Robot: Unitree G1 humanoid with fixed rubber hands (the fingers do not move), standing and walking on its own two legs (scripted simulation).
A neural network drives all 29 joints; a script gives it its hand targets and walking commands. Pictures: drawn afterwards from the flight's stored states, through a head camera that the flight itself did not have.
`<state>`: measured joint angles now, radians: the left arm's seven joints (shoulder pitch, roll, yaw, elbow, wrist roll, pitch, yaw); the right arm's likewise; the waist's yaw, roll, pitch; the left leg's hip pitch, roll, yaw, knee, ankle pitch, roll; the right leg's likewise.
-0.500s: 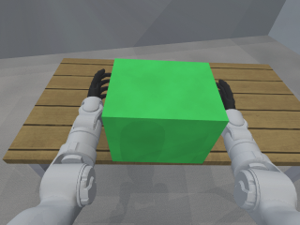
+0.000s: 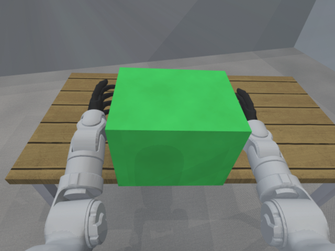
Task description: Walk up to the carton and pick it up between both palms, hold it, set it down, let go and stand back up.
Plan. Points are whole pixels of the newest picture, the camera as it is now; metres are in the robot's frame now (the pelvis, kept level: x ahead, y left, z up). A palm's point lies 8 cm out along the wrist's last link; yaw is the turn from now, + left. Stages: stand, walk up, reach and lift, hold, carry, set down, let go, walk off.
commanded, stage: reach and lift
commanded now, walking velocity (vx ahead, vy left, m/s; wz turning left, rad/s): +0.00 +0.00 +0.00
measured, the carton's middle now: (172, 127) +0.40 +0.01 +0.11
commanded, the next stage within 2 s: hold in 1.26 s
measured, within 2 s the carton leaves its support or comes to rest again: neither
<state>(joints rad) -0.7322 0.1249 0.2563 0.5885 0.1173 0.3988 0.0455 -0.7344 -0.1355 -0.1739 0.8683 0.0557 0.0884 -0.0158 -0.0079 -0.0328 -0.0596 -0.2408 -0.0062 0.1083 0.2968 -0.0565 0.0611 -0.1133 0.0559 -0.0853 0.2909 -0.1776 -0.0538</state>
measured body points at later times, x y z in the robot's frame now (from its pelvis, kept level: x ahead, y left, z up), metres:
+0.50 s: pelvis +0.00 +0.00 +0.00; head -0.04 +0.02 +0.45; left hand +0.38 +0.20 +0.18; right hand +0.39 -0.17 +0.16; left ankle +0.07 +0.08 -0.75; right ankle -0.01 -0.08 -0.75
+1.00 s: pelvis +0.00 +0.01 +0.00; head -0.04 +0.03 +0.45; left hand +0.38 +0.19 +0.19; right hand +0.39 -0.18 +0.17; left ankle +0.07 +0.08 -0.75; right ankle -0.01 -0.08 -0.75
